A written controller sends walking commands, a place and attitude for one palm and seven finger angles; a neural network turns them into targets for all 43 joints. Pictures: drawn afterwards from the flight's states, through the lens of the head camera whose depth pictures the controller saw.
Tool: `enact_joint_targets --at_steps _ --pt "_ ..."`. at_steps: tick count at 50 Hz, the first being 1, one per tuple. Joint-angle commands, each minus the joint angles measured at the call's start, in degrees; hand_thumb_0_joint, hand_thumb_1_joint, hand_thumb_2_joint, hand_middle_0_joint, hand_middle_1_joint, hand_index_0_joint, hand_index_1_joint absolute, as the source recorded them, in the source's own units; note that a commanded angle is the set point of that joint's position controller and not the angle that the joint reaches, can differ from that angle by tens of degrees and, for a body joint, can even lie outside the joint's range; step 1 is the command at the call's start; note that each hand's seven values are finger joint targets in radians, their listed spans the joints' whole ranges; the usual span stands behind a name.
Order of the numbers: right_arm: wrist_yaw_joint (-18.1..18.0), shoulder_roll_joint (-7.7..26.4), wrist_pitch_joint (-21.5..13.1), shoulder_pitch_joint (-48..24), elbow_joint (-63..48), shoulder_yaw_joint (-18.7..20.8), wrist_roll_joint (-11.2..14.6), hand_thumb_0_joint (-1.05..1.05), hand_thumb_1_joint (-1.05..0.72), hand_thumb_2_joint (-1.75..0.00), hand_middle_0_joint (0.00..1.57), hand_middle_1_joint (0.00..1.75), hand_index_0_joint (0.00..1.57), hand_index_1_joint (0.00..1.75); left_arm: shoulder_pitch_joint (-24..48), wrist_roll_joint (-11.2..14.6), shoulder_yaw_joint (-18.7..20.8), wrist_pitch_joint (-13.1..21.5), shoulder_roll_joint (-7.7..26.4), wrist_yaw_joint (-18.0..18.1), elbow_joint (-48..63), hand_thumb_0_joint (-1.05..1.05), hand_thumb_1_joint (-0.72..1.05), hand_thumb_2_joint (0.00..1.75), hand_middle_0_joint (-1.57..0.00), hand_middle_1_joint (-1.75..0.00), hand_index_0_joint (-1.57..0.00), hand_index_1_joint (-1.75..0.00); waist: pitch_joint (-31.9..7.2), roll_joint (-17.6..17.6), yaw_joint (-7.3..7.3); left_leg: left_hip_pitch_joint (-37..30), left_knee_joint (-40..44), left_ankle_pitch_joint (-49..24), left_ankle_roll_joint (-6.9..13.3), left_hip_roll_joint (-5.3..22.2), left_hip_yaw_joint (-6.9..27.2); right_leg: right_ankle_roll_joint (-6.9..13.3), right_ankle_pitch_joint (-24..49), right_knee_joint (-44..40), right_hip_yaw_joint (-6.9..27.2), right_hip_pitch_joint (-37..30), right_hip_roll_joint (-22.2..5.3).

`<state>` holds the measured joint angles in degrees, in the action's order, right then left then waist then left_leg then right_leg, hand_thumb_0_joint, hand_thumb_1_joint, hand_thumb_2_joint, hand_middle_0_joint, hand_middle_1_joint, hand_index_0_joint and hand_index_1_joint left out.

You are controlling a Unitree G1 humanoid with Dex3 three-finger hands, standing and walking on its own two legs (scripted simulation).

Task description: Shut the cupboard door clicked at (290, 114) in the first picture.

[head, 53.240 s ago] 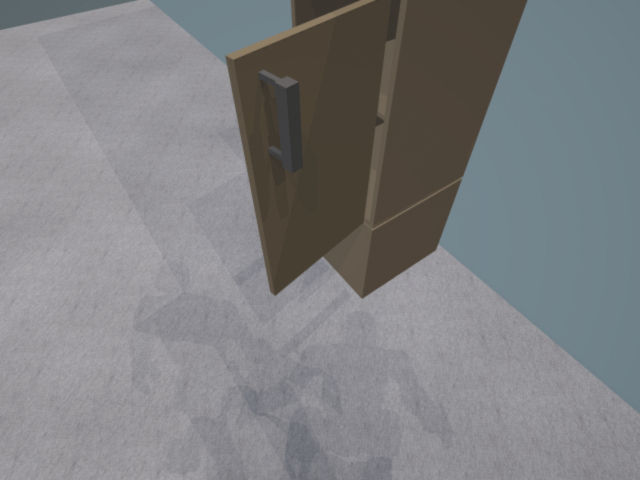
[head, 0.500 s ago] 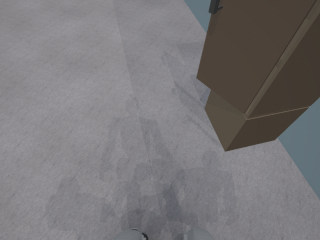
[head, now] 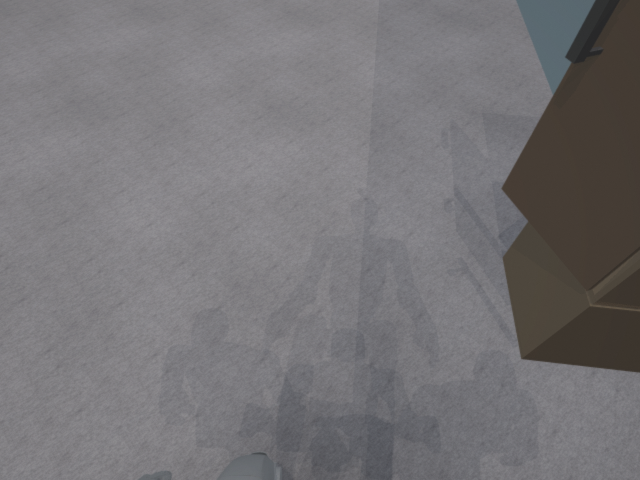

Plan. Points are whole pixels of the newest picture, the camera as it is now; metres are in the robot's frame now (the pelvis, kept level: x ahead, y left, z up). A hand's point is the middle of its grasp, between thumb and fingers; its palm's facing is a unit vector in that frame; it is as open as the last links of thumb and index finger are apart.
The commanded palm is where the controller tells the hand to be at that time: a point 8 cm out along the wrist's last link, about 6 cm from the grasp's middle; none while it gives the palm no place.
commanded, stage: walk to a spot facing it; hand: left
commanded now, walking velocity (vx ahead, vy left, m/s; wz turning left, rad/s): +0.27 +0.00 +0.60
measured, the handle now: (607, 16) +0.82 -0.48 +0.15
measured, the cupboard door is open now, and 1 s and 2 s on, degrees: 26 26 26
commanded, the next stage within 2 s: turn to face it in 1.16 s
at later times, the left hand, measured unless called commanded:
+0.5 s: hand out of the picture +0.13 +0.22 -0.14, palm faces +0.28 -0.91 -0.29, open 7.4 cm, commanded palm none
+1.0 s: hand out of the picture +0.06 +0.19 -0.19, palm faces +0.64 -0.75 -0.16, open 7.4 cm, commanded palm none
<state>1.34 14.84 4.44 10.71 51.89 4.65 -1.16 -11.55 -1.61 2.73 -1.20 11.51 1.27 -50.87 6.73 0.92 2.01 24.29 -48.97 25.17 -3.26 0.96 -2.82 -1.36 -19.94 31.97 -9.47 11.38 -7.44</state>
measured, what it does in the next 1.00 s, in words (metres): walks ahead, turning left: left foot, then right foot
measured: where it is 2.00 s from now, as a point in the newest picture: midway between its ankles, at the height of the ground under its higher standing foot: (242, 377)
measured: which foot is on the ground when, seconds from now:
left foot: up 0.00-0.06, down 0.08-0.44, up 0.46-0.92, down 0.94-1.00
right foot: down 0.00-0.08, up 0.10-0.42, down 0.44-0.92, up 0.94-1.00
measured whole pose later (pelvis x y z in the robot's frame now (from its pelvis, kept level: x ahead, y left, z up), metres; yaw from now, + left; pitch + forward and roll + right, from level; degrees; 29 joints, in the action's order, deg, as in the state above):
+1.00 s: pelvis +0.22 +0.09 -0.02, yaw +36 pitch +0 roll -1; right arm 1.5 12.4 -2.4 4.0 49.3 2.1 -1.9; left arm -23.7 -1.0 3.1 -0.2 9.9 -1.2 -59.9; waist 7.6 1.0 -1.6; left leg 25.5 -40.7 13.9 6.4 0.2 -8.2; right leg -3.0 -28.7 64.2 -9.8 13.6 -10.4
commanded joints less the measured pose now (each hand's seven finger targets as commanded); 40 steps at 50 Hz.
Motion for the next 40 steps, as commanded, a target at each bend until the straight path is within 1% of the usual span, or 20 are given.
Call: enact_joint_targets --at_steps 1,2,3,4,5,8,12,17,19,20,21,22,23,24,25,26,27,29,34,40 --pt "0.1 2.11 -2.42 -0.81 -4.98 -0.24 0.26 0.0 -0.9 -0.9 0.2 0.3 0.2 0.3 -4.91 0.05 3.99 1.22 13.57 0.61 2.25 0.0 0.9 0.9 -0.2 -0.3 -0.2 -0.3 -9.4 10.28 -2.44 -6.14 16.11 -6.04 1.62 -2.07 -4.24 5.15 38.2 0.47 4.69 -8.17 -11.14" --pt "0.06 3.97 -2.87 3.27 -3.84 0.18 0.04 0.0 -0.9 -0.9 0.2 0.3 0.2 0.3 -4.25 0.43 3.94 1.15 13.02 0.32 2.57 0.0 0.9 0.9 -0.2 -0.3 -0.2 -0.3 -11.79 6.79 -0.03 -15.11 23.0 -11.57 2.55 -1.35 -2.83 2.99 30.17 6.06 2.62 -3.19 -10.24" --pt "-0.16 9.8 -3.36 7.16 -3.07 1.52 -0.46 0.0 -0.9 -0.9 0.2 0.3 0.2 0.3 -4.33 0.62 3.42 0.97 10.26 -0.23 3.77 0.0 0.9 0.9 -0.2 -0.3 -0.2 -0.3 -14.61 -6.93 1.88 -25.9 26.6 -15.81 7.05 8.98 11.64 -0.52 9.27 17.47 -1.18 9.9 -4.51" --pt "-0.82 15.43 -3.51 12.31 -1.9 3.03 -0.86 0.0 -0.9 -0.9 0.2 0.3 0.2 0.3 -0.08 0.57 2.04 0.94 6.51 -0.76 6.9 0.0 0.9 0.9 -0.2 -0.3 -0.2 -0.3 -14.43 -20.81 5.21 -32.47 29.35 -25.1 15.32 21.32 30.22 -2.83 -19.09 30.23 -0.07 26.04 2.3" --pt "-1.15 14.96 -3.32 15.41 -0.06 3.0 -0.86 0.0 -0.9 -0.9 0.2 0.3 0.2 0.3 5.75 -0.05 2.03 0.64 8.0 -0.78 8.75 0.0 0.9 0.9 -0.2 -0.3 -0.2 -0.3 -11.62 -13.29 6.79 -29.95 30.53 -17.7 18.41 23.39 30.17 -1.57 -18.63 34.55 6.53 29.47 0.68" --pt "-1.93 10.21 -4.55 7.31 -2.17 1.3 -0.85 0.0 -0.9 -0.9 0.2 0.3 0.2 0.3 6.9 -0.19 2.66 1.1 8.07 -1.83 6.88 0.0 0.9 0.9 -0.2 -0.3 -0.2 -0.3 -5.24 -11.34 2.77 -17.23 34.13 1.03 13.54 15.27 25.15 -1.22 -5.67 33.94 9.73 27.36 -0.09" --pt "-2.16 9.55 -5.23 4.84 -2.27 0.99 -0.67 0.0 -0.9 -0.9 0.2 0.3 0.2 0.3 3.65 0.08 2.55 1.08 6.96 -2.71 5.01 0.0 0.9 0.9 -0.2 -0.3 -0.2 -0.3 -4.2 -9.46 0.33 -14.64 35.68 0.14 13.05 11.47 20.71 -2.02 -0.93 24.23 8.35 23.53 1.56" --pt "-1.65 9.95 -4.81 3.35 -1.61 1.48 -0.85 0.0 -0.9 -0.9 0.2 0.3 0.2 0.3 2.21 0.09 2.54 1.42 6.51 -3.0 5.14 0.0 0.9 0.9 -0.2 -0.3 -0.2 -0.3 -2.6 -9.27 -1.04 -7.11 35.71 6.5 12.83 9.49 21.15 -2.33 1.45 9.32 5.17 12.29 5.03" --pt "-1.55 9.36 -4.54 1.68 -1.52 1.56 -0.69 0.0 -0.9 -0.9 0.2 0.3 0.2 0.3 -2.11 -0.05 2.93 1.84 7.0 -3.0 3.65 0.0 0.9 0.9 -0.2 -0.3 -0.2 -0.3 -3.2 -9.12 -3.13 -1.87 32.79 9.4 11.96 8.09 20.7 -2.35 3.94 4.36 3.88 3.07 6.92" --pt "-1.54 8.51 -4.48 0.39 -1.8 1.46 -0.45 0.0 -0.9 -0.9 0.2 0.3 0.2 0.3 -6.2 -0.14 3.4 2.2 7.78 -2.87 2.57 0.0 0.9 0.9 -0.2 -0.3 -0.2 -0.3 -3.5 -6.31 -5.45 3.51 28.22 10.11 10.88 6.02 19.39 -2.27 4.82 -0.19 4.23 -5.0 7.04" --pt "-1.49 5.97 -4.7 -0.37 -2.53 1.02 0.04 0.0 -0.9 -0.9 0.2 0.3 0.2 0.3 -11.93 -0.48 4.27 2.96 10.69 -2.35 1.1 0.0 0.9 0.9 -0.2 -0.3 -0.2 -0.3 -5.3 1.92 -8.33 11.48 18.19 10.6 8.71 1.11 15.26 -1.6 -2.03 -8.07 9.86 -15.3 2.47" --pt "-1.29 0.77 -5.21 1.6 -3.63 -0.22 0.74 0.0 -0.9 -0.9 0.2 0.3 0.2 0.3 -16.41 -1.31 5.36 3.79 16.66 -1.38 0.55 0.0 0.9 0.9 -0.2 -0.3 -0.2 -0.3 -8.89 20.89 -10.13 20.5 -4.64 11.42 4.9 -6.53 5.22 3.72 -19.93 -19.92 32.89 -21.86 -15.66" --pt "-0.93 2.99 -4.9 -0.57 -4.88 0.4 0.1 0.0 -0.9 -0.9 0.2 0.3 0.2 0.3 -14.66 -0.22 4.98 3.03 16.63 -0.66 1.21 0.0 0.9 0.9 -0.2 -0.3 -0.2 -0.3 -4.79 17.91 -8.43 20.37 -17.08 9.99 4.66 -2.94 7.55 6.69 -30.44 -26.77 41.72 -10.99 -21.75" --pt "-0.53 3.24 -4.65 0.69 -4.43 0.7 -0.59 0.0 -0.9 -0.9 0.2 0.3 0.2 0.3 -9.14 -0.03 4.66 3.06 14.54 -0.55 2.58 0.0 0.9 0.9 -0.2 -0.3 -0.2 -0.3 -2.02 12.15 -4.97 20.47 -21.55 4.56 4.66 -0.53 8.44 7.5 -30.75 -27.11 38.08 -5.2 -20.67" --pt "-0.28 2.54 -4.59 1.81 -2.99 0.64 -0.89 0.0 -0.9 -0.9 0.2 0.3 0.2 0.3 -6.01 -0.12 3.99 3.6 12.14 -0.43 3.06 0.0 0.9 0.9 -0.2 -0.3 -0.2 -0.3 -1.78 10.83 -3.16 18.51 -23.77 -0.43 4.23 1.45 7.96 6.84 -28.21 -26.01 34.74 -1.49 -18.51" --pt "0.11 2.25 -4.11 2.0 -1.93 0.61 -1.02 0.0 -0.9 -0.9 0.2 0.3 0.2 0.3 -3.84 -0.06 3.26 4.0 9.72 -0.43 2.98 0.0 0.9 0.9 -0.2 -0.3 -0.2 -0.3 -0.56 9.97 -1.73 16.87 -24.64 -4.68 3.42 3.01 6.87 5.91 -21.12 -25.38 27.1 1.43 -16.48" --pt "0.55 1.53 -3.85 2.61 -1.27 0.43 -0.98 0.0 -0.9 -0.9 0.2 0.3 0.2 0.3 -2.94 0.14 2.8 4.49 7.76 -0.58 2.82 0.0 0.9 0.9 -0.2 -0.3 -0.2 -0.3 -1.25 8.14 -0.91 14.95 -23.69 -8.47 2.83 3.6 5.94 4.84 -11.27 -24.11 18.26 1.35 -13.76" --pt "1.08 -0.33 -3.73 3.03 -0.86 0.09 -0.48 0.0 -0.9 -0.9 0.2 0.3 0.2 0.3 -5.42 0.12 2.58 5.28 6.57 -0.67 1.57 0.0 0.9 0.9 -0.2 -0.3 -0.2 -0.3 -3.02 7.61 -0.94 14.61 -20.97 -11.57 2.2 3.21 3.78 4.24 3.84 -21.93 8.68 -3.01 -10.9" --pt "1.58 -2.01 -3.65 -2.91 -2.4 -0.65 -0.33 0.0 -0.9 -0.9 0.2 0.3 0.2 0.3 -12.96 -0.03 2.23 6.12 5.47 -0.34 -2.64 0.0 0.9 0.9 -0.2 -0.3 -0.2 -0.3 -3.47 6.38 -3.01 18.84 -12.98 -12.34 2.06 3.48 0.09 4.71 27.7 -18.72 0.49 -13.66 -11.54" --pt "2.39 -2.06 -4.43 -10.88 -5.45 -1.74 -0.39 0.0 -0.9 -0.9 0.2 0.3 0.2 0.3 -14.81 -0.37 2.51 6.11 6.69 -0.17 -4.38 0.0 0.9 0.9 -0.2 -0.3 -0.2 -0.3 -1.17 6.42 -4.32 15.74 4.09 -10.06 4.16 4.35 -3.25 5.65 32.98 -16.32 -3.22 -17.49 -14.98"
